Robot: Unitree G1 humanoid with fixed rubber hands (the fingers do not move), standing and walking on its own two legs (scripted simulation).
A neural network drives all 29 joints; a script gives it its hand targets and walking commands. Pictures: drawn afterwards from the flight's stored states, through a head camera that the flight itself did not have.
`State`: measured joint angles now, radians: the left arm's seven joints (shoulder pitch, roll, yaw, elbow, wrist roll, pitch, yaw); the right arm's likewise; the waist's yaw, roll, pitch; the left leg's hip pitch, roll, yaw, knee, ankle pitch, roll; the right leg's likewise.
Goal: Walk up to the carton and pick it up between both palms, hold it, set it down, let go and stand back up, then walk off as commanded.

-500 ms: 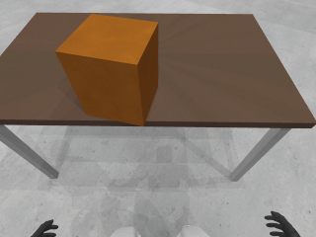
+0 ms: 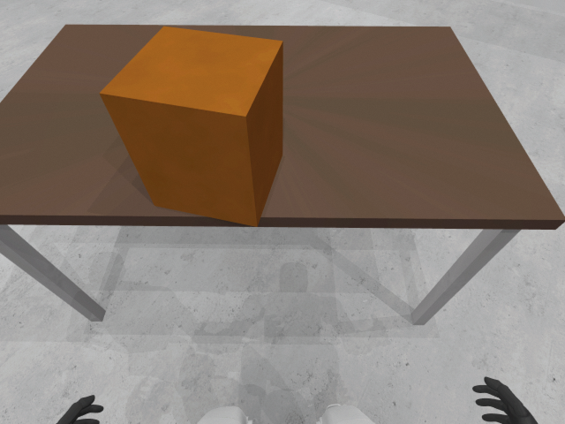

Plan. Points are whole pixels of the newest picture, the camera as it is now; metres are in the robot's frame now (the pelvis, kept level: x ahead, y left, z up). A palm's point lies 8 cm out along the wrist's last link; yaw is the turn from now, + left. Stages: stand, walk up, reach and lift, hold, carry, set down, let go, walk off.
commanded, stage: walk up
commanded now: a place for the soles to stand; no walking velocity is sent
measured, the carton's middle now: (212, 131) +0.56 +0.16 +0.07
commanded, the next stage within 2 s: none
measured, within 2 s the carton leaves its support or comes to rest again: neither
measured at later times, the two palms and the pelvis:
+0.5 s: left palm out of the picture +0.02 +0.44 -0.09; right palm out of the picture +0.12 -0.23 -0.10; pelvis +0.00 +0.10 -0.01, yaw +2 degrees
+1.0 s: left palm out of the picture -0.04 +0.59 -0.09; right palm out of the picture +0.12 -0.09 -0.06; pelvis +0.01 +0.24 +0.01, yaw +1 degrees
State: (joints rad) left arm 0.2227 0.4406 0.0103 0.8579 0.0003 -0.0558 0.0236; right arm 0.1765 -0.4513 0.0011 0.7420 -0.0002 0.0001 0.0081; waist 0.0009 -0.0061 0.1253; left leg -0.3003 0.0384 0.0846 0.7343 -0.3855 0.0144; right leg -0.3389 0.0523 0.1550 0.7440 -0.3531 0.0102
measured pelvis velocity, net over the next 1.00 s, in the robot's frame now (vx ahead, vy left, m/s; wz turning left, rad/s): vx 0.01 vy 0.24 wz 0.02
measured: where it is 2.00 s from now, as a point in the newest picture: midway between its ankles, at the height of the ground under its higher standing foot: outside the picture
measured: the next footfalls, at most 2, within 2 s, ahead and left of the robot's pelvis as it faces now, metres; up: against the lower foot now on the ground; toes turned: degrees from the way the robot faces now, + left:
left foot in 0.50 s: +0.10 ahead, +0.19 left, +0.00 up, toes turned +3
right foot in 0.96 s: +0.10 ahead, +0.04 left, +0.00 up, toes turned +2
